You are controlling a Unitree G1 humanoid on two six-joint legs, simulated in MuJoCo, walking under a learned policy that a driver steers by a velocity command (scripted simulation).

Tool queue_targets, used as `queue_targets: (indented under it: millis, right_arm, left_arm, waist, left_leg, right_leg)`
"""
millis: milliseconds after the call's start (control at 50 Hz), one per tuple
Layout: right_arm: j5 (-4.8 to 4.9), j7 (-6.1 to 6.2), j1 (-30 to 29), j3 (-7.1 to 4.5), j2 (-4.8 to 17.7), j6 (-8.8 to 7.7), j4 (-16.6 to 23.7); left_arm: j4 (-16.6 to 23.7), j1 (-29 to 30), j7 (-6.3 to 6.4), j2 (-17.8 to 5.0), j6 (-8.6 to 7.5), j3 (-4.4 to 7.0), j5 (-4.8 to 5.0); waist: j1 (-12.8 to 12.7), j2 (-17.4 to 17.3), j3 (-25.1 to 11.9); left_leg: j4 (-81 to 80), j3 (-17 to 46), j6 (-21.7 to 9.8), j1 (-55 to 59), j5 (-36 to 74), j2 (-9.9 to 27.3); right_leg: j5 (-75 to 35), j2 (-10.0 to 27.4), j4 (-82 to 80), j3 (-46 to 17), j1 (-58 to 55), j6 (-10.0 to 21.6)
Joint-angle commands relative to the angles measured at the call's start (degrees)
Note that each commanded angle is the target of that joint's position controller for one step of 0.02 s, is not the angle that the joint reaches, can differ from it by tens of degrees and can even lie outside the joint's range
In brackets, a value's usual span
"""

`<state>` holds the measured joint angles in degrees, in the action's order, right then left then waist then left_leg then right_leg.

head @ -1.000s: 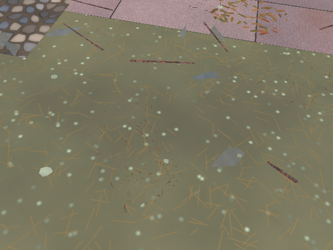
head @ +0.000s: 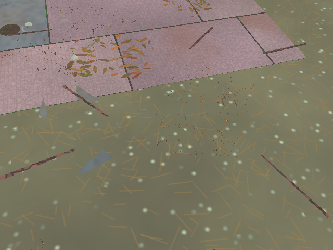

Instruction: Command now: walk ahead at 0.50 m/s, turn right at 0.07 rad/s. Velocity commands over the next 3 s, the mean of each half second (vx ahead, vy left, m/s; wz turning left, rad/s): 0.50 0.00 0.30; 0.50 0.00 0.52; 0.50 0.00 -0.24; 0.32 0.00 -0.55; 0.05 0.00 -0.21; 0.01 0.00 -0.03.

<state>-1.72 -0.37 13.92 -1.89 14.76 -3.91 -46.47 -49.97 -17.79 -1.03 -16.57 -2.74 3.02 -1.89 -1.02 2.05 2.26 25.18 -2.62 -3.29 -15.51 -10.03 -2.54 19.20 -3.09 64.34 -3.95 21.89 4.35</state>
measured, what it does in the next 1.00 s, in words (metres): walks ahead, turning left: right foot, then left foot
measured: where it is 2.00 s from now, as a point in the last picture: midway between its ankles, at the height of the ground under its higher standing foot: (112, 153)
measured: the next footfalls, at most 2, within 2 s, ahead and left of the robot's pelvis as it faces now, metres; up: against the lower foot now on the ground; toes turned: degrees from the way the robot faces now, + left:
right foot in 0.34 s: +0.32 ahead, -0.10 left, +0.00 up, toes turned +7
left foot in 0.86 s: +0.51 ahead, +0.18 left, +0.00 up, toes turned +30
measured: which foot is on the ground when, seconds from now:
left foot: down 0.00-0.34, up 0.36-0.84, down 0.86-1.00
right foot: up 0.00-0.32, down 0.34-0.88, up 0.90-1.00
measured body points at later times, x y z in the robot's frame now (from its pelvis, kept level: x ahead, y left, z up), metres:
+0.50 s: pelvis +0.24 -0.03 +0.00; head +0.27 -0.04 +0.45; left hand +0.32 +0.25 -0.10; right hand +0.34 -0.29 -0.14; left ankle +0.17 +0.09 -0.66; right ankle +0.28 -0.11 -0.74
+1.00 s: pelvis +0.46 +0.10 -0.01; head +0.49 +0.13 +0.44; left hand +0.39 +0.36 -0.14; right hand +0.71 -0.07 -0.12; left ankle +0.47 +0.16 -0.74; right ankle +0.45 -0.07 -0.64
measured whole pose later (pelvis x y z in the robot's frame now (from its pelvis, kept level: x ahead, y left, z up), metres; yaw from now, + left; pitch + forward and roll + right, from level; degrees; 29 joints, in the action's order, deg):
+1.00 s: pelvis +0.46 +0.10 -0.01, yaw +30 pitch +0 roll +0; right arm -1.2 -0.8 10.7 -3.5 15.2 -0.8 -45.2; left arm -47.8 -16.3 -0.4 -14.1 -3.4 2.3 -1.3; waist -1.9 1.0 3.7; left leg 28.9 -3.7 -6.7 -17.8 -11.5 -5.9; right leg 19.8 5.9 68.9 1.8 23.0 -0.2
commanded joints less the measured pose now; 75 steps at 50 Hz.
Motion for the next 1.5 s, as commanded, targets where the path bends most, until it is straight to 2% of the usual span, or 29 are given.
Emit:
queue_targets:
  millis: [20, 140, 220, 280, 320, 340, 360, 380, 420, 460, 620, 740, 800, 840, 860, 880, 900, 920, 960, 1000, 1100, 1300, 1360, 1400, 1420, 1440, 1460, 1480, 1500]
  right_arm:
    - [0.94, -0.35, 5.07, -1.21, 5.39, -1.79, -0.07]
    - [1.52, -0.13, 10.41, -1.78, 6.45, -1.15, -3.13]
    - [1.23, -0.06, 13.47, -2.34, 7.77, -0.68, -4.27]
    - [0.91, 0.25, 12.49, -2.9, 8.88, -0.23, -3.96]
    - [1.32, 0.18, 11.15, -3.0, 8.56, -0.19, -3.51]
    - [1.95, -0.04, 9.9, -2.43, 6.1, -0.52, -1.6]
    - [3.36, 0.19, 13.93, -1.32, 0.55, -0.36, 0.71]
    - [1.75, 0.66, 14.24, -2.45, 5.72, 0.69, -0.24]
    - [0.89, -0.26, 9.91, -2.66, 4.69, 1.36, -0.68]
    - [-0.12, -1.12, 8.79, -2.9, 4.05, 2.52, -0.56]
    - [-0.34, -3.22, -3.9, -2.28, 2.27, 4.15, 4.6]
    - [-0.57, -4.33, -14.19, -1.17, 1.98, 3.82, 8.77]
    - [-0.95, -3.94, -13.85, -1.57, 2.98, 3.82, 9.41]
    - [-1.14, -3.1, -5.07, -2.65, 4.69, 3.27, 7.16]
    - [-1.6, -2.26, 4.69, -3.79, 6.59, 2.71, 3.94]
    - [-1.99, -1.29, 10.05, -5.58, 12.91, 2.59, 3.14]
    - [0.04, -0.94, 8.67, -6.55, 17.73, 3.1, 4.84]
    - [0.76, -0.47, 8.98, -6.26, 15.96, 3.73, 4.19]
    - [0.79, 0.27, 3.24, -3.9, 8.1, 3.0, 3.2]
    - [0.96, 0.21, 0.19, -2.53, 4.91, 1.54, 2.93]
    - [0.92, -0.26, 5.25, -2.67, 6.56, -0.74, -0.48]
    - [0.57, 1.63, 10.95, -1.07, 4.74, -1.44, -5.03]
    - [0.25, 2.5, 10.69, -1.18, 6.87, -1.08, -6.12]
    - [-0.16, 3.02, 9.33, -1.6, 8.84, -0.37, -6.11]
    - [-0.16, 2.98, 8.42, -1.77, 9.62, -0.01, -5.62]
    - [0.38, 2.67, 6.01, -1.61, 9.53, -0.21, -3.88]
    - [0.9, 1.13, 10.11, -0.26, 2.45, -0.82, -0.72]
    - [0.14, 0.87, 4.23, -0.9, 6.34, -1.39, 0.46]
    - [0.62, 0.48, 0.9, -0.63, 6.23, -2.3, 2.29]
  left_arm:
    - [2.85, -2.16, -0.76, -2.93, 0.23, 0.25, -0.92]
    - [7.94, 12.86, -1.32, 0.16, -0.02, -1.88, -0.57]
    - [9.66, 18.27, -0.84, -0.42, -0.56, -2.28, 0.24]
    - [10.02, 16.91, -0.1, -2.08, -1.36, -1.75, 0.55]
    - [7.06, 7.06, 0.87, -4.48, -2.52, -0.56, -0.01]
    - [6.21, -1.45, 1.76, -8.64, -3.18, 0.61, -1.36]
    - [6.42, -4.35, 2.21, -14.0, -2.41, 1.96, -1.95]
    - [6.37, -2.79, 2.07, -10.8, -1.49, 1.75, -0.79]
    - [7.22, 3.64, 1.57, -3.24, -1.74, -0.03, -0.04]
    - [6.5, 4.32, 1.71, -1.47, -2.59, -0.47, 0.22]
    - [2.78, -1.33, 1.51, -2.57, -3.94, 0.51, 0.74]
    - [0.74, -4.81, 1.82, -5.22, -3.23, 1.37, 0.65]
    - [-0.27, -5.98, 2.26, -7.03, -1.99, 1.78, 0.52]
    - [-0.55, -6.17, 2.42, -8.83, -0.83, 2.17, 0.56]
    - [0.08, -5.65, 2.35, -8.7, -0.44, 2.02, 0.62]
    - [2.95, -7.3, 1.88, -3.88, -0.59, 0.8, 0.98]
    - [7.18, -4.45, 1.01, -3.21, -1.21, 0.83, 0.84]
    - [8.5, 3.08, 0.83, -6.04, -1.55, 1.29, 0.34]
    - [5.99, 0.06, 0.67, -3.32, -2.3, 0.3, 1.35]
    - [3.5, -4.14, 0.35, -2.49, -0.32, 0.09, -0.23]
    - [3.65, 0.91, -0.83, -1.86, 1.72, 0.43, 0.54]
    - [7.82, 15.81, -1.84, 0.53, 0.94, -0.83, 0.19]
    - [8.05, 13.66, -1.71, -0.12, 0.95, -0.67, 0.29]
    - [5.93, 5.31, -1.22, -2.07, 0.85, 0.21, 0.13]
    - [3.76, -2.04, -0.92, -3.84, 0.44, 1.14, -0.21]
    - [1.81, -10.55, -0.25, -7.35, 0.25, 2.62, -1.08]
    - [2.22, -9.85, 0.45, -13.98, 0.7, 4.45, -1.01]
    - [2.04, -9.23, 0.17, -12.3, 1.07, 4.34, 1.78]
    - [2.45, -4.94, 0.51, -10.59, 1.24, 3.91, 1.97]
  waist:
    - [-0.22, -7.54, -2.12]
    - [2.38, -7.05, 1.13]
    - [4.03, -7.11, 0.15]
    - [2.43, -7.6, -0.73]
    - [-2.1, -4.28, -4.96]
    - [-5.76, 1.73, -11.66]
    - [-4.46, 13.14, -17.05]
    - [-3.19, 8.44, -14.33]
    - [-0.63, 1.93, -3.37]
    - [1.09, 4.65, -1.16]
    - [0.75, 2.63, 0.69]
    - [-1.57, 2.53, 3.02]
    - [-0.74, 3.28, 1.65]
    - [3.21, 3.34, -4.22]
    - [7.59, 0.43, -9.88]
    - [8.06, -8.54, -16.48]
    - [6.48, -15.62, -20.45]
    - [8.52, -6.37, -14.1]
    - [2.74, -1.76, -4.32]
    - [-0.72, -2.94, -3.67]
    - [0.53, -4.23, -0.19]
    - [4.67, -4.53, 4.47]
    - [2.63, -6.61, 1.64]
    - [-1.34, -8.3, -3.2]
    - [-4.67, -7.91, -7.04]
    - [-9.52, -3.95, -11.53]
    - [-4.09, 10.93, -15.91]
    - [-6.28, 2.66, -17.36]
    - [-4.3, 0.16, -8.4]
  left_leg:
    - [-13.97, 17.23, -8.38, 8.18, 10.79, 14.45]
    - [-16.28, 13.16, -9.12, 6.84, 13.47, 11.02]
    - [-12.62, 14.18, -8.16, 8.18, 18.85, 11.44]
    - [-8.13, 17.4, -6.86, 8.9, 19.69, 12.67]
    - [3.47, 15.83, -4.83, 5.43, 20.51, 9.15]
    - [17.6, 12.39, -3.26, -1.36, 11.21, 5.22]
    - [32.85, 5.05, -1.38, -17.31, -18.0, -2.62]
    - [40.21, 5.93, -1.96, -22.17, -20.65, 0.06]
    - [40.82, 7.04, -1.58, -21.95, -11.89, 4.49]
    - [39.18, 6.06, -0.29, -19.58, -8.78, 6.25]
    - [31.52, 3.72, 2.21, -26.28, 4.07, 7.38]
    - [14.78, -2.31, -0.66, -20.3, 6.11, 6.18]
    - [11.15, -5.5, -3.78, -15.27, -1.58, 2.61]
    - [8.17, -6.56, -6.61, -4.37, -5.96, -2.11]
    - [4.07, -4.35, -8.53, 9.14, -4.0, -2.77]
    - [2.04, 16.14, -13.05, 26.52, -13.28, 11.91]
    - [-7.88, 46.93, -20.27, 34.43, -9.88, 23.54]
    - [-9.32, 39.83, -18.75, 31.72, -4.25, 21.57]
    - [-9.83, 23.5, -13.59, 16.26, 11.26, 17.43]
    - [-11.94, 15.29, -10.58, 8.68, 19.03, 13.48]
    - [-16.75, 8.13, -7.32, 9.29, 21.63, 12.0]
    - [-17.17, -2.49, -3.41, 21.02, 32.39, 13.64]
    - [-8.55, -5.21, -2.02, 25.0, 55.44, 14.71]
    - [4.68, -6.33, -1.65, 25.26, 66.73, 15.57]
    - [15.62, -6.88, -1.73, 21.4, 61.52, 15.39]
    - [32.35, -8.16, -1.22, 10.2, 44.51, 13.07]
    - [54.96, -6.71, 1.75, -16.45, -14.04, 0.52]
    - [61.03, 5.5, 1.24, -25.36, -18.33, -0.72]
    - [57.1, 7.24, 0.95, -28.25, -11.85, 3.53]
  right_leg:
    - [-2.03, 4.34, -1.21, -0.02, 8.97, -1.12]
    - [-11.5, 6.24, -20.01, 4.99, 11.7, -5.39]
    - [-14.46, 4.11, -28.37, 5.78, 6.6, -5.74]
    - [-10.98, 3.21, -32.84, 4.54, 0.48, -4.43]
    - [-10.67, 3.09, -39.57, 3.67, -14.52, -2.37]
    - [-2.83, 13.88, -42.22, -7.08, -26.33, 0.52]
    - [4.72, 28.16, -47.27, -27.57, -37.73, 5.39]
    - [10.15, 28.93, -49.42, -33.83, -32.55, 7.48]
    - [3.34, 23.0, -51.96, -18.95, -21.1, 5.59]
    - [-7.14, 19.01, -53.88, -9.02, -16.28, 3.55]
    - [-23.38, 17.57, -56.06, 6.38, -18.34, 4.41]
    - [-27.66, 18.68, -54.41, 13.27, -21.59, 2.95]
    - [-46.01, 19.33, -46.6, 16.47, -26.13, 1.84]
    - [-57.83, 19.0, -30.73, 18.21, -26.46, 1.31]
    - [-50.19, 17.69, -16.74, 19.39, -19.8, -0.34]
    - [-20.31, 14.11, 1.76, 19.08, -1.21, -2.82]
    - [13.18, 2.41, 16.88, 10.43, 16.94, -5.71]
    - [7.88, 5.64, 17.74, 3.04, 23.5, -5.16]
    - [-0.8, 10.4, 7.6, 3.6, 17.25, -4.01]
    - [-1.91, 11.49, 2.66, 3.51, 8.87, -4.21]
    - [-10.33, 10.54, -3.08, 3.45, 14.23, -3.68]
    - [-19.74, 5.33, -25.49, 7.99, 17.93, -1.12]
    - [-12.71, 1.18, -29.13, 12.18, 10.88, 2.02]
    - [-6.95, -2.12, -30.14, 13.14, 2.0, 4.92]
    - [-6.84, -2.95, -33.58, 11.42, -7.28, 6.78]
    - [-5.5, 3.2, -37.83, 2.2, -20.92, 10.52]
    - [-11.15, 21.08, -38.6, -27.75, -39.85, 20.64]
    - [-9.77, 22.03, -45.16, -38.34, -40.72, 22.79]
    - [-10.62, 21.03, -47.48, -29.44, -32.69, 20.21]
Over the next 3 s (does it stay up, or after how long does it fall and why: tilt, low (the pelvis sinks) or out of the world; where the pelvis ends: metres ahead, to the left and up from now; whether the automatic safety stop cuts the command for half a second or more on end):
stays up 0.95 0.28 0.01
